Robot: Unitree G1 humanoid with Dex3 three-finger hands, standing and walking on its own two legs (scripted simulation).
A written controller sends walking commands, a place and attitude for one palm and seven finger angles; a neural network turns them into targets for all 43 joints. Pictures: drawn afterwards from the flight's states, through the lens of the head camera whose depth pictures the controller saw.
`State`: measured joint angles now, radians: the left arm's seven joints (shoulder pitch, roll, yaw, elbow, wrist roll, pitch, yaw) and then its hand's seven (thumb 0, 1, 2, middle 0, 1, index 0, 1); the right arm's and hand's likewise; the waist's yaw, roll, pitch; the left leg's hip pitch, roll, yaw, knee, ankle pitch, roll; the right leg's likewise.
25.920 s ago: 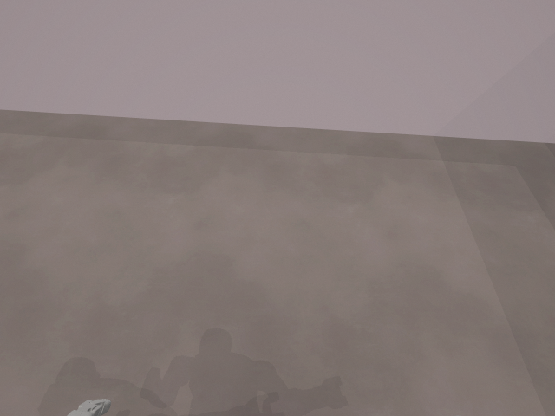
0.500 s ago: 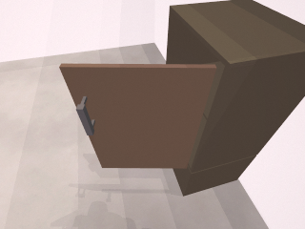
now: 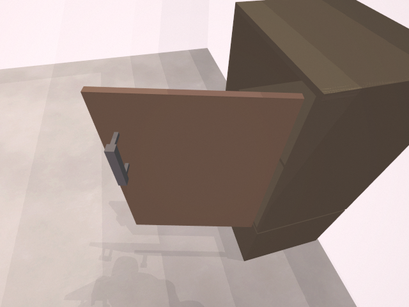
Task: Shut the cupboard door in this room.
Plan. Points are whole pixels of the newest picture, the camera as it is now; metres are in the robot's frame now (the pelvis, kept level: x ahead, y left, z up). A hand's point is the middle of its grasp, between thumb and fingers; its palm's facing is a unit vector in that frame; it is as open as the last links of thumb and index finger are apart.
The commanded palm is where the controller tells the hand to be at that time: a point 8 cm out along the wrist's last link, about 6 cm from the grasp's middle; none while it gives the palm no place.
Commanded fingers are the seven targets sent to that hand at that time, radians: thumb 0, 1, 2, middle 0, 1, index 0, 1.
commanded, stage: look again from close up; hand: left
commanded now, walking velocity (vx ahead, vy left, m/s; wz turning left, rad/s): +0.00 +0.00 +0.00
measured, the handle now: (119, 159) +0.42 +0.23 +0.02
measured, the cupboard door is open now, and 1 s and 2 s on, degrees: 74 74 74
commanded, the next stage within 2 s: shuffle to correct the standing spot in 0.22 s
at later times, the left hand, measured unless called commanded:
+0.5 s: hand out of the picture +0.04 +0.19 -0.18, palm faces +0.01 -0.98 -0.20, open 7.4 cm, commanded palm none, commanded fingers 0.00 0.90 0.90 -0.20 -0.30 -0.20 -0.30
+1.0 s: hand out of the picture +0.01 +0.18 -0.18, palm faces +0.01 -0.98 -0.21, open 7.4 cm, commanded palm none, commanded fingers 0.00 0.90 0.90 -0.20 -0.30 -0.20 -0.30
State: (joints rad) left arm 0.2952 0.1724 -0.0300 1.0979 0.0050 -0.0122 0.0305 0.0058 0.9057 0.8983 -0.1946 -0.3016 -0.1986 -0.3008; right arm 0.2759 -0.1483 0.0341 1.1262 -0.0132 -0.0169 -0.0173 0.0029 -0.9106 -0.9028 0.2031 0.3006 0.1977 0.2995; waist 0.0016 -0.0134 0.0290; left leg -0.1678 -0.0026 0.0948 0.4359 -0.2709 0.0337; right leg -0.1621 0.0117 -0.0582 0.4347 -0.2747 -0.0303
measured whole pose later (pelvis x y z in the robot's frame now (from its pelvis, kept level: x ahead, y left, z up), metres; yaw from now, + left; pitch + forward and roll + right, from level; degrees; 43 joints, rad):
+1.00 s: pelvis -0.02 +0.00 -0.01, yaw +1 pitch -1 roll +1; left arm 0.29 0.17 -0.01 1.00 0.01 0.01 0.01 0.01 0.90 0.90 -0.20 -0.30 -0.20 -0.30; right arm 0.35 -0.18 0.01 1.02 -0.03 0.00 0.00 0.00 -0.92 -0.90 0.20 0.30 0.20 0.30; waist -0.02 0.01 0.00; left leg -0.24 -0.01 0.09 0.58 -0.33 0.04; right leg -0.24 -0.01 -0.06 0.60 -0.35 -0.04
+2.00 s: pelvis +0.02 -0.03 +0.00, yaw +1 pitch +0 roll +1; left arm 0.28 0.15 -0.02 1.12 0.00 -0.02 0.03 0.01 0.91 0.90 -0.19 -0.30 -0.20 -0.30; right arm 0.26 -0.15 0.02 1.15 -0.01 -0.02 -0.04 0.00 -0.92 -0.90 0.20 0.30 0.20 0.30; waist 0.01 0.00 0.04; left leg -0.11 0.01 0.06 0.38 -0.26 -0.01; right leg -0.11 0.03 -0.08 0.41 -0.29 -0.07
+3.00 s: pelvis -0.07 -0.01 -0.10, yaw +2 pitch +13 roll -3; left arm 0.38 0.19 -0.01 -0.10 -0.19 -0.40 -0.15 0.02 0.90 0.90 -0.64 -0.79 -0.65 -0.79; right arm 0.20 -0.19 0.07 0.51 0.01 -0.23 -0.02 0.01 -0.90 -0.90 0.21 0.30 0.20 0.30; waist 0.03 0.04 -0.12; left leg -0.94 0.00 -0.02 1.20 -0.49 0.03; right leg -0.88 -0.01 -0.15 1.15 -0.50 -0.06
